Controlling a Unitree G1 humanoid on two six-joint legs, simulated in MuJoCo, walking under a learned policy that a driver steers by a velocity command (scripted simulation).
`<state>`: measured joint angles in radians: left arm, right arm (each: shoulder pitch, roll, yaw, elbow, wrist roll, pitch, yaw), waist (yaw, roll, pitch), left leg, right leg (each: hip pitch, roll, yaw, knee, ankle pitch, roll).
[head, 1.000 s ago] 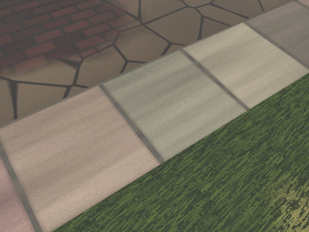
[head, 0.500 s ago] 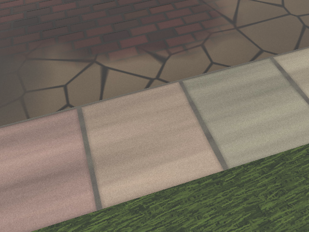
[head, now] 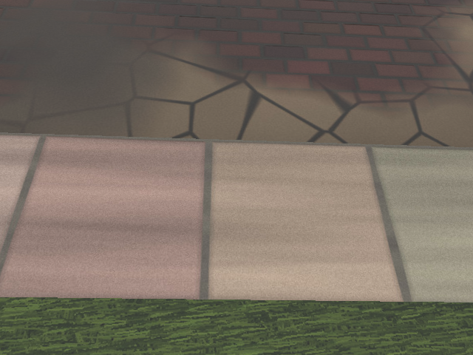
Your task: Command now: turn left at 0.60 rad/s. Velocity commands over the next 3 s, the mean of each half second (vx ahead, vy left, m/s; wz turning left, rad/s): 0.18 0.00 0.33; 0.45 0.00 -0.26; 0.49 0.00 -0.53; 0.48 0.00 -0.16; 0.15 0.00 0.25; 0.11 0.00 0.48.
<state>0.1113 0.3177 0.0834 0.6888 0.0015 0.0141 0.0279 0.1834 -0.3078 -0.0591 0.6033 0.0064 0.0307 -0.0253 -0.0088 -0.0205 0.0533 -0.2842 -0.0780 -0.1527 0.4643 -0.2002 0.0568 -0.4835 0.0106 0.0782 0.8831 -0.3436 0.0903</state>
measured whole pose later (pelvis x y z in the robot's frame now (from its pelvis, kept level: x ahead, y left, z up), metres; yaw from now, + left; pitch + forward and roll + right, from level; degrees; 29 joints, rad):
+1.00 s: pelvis +0.27 +0.05 -0.01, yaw -3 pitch +2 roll +2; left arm 0.10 0.27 0.04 0.64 -0.02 -0.04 -0.06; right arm 0.39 -0.27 -0.05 0.83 0.00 -0.08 -0.01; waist -0.09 -0.04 0.04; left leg 0.13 -0.03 0.19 0.20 -0.36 0.01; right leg -0.68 -0.05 -0.01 0.66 0.03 -0.03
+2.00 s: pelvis +0.85 -0.04 +0.00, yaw -22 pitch +3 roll +1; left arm 0.05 0.23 -0.01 0.71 0.06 -0.06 -0.08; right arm 0.46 -0.24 -0.01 0.89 -0.06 -0.11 0.06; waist -0.11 -0.02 -0.04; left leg 0.01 -0.05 0.06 0.22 -0.30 0.04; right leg -0.64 -0.05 0.00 0.60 0.03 -0.04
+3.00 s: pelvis +0.99 -0.08 -0.01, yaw +3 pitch +3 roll -1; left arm 0.26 0.29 0.01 0.75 0.05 -0.06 -0.01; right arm 0.28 -0.27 -0.03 0.63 -0.02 -0.08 0.06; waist -0.04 -0.01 -0.03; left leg -0.33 -0.10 -0.17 0.50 -0.23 0.07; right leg -0.27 0.00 -0.03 0.51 -0.35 0.04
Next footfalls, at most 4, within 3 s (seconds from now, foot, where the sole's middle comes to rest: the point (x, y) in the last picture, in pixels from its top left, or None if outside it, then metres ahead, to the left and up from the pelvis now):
0.18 right None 0.07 -0.14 -0.78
0.60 left None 0.15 0.15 -0.78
1.10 right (250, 334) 0.50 -0.06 -0.78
1.58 left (203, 234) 0.82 0.09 -0.78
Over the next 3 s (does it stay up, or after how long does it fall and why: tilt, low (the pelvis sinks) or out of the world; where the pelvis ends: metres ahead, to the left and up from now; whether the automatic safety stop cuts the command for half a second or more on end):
stays up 0.99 -0.08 -0.01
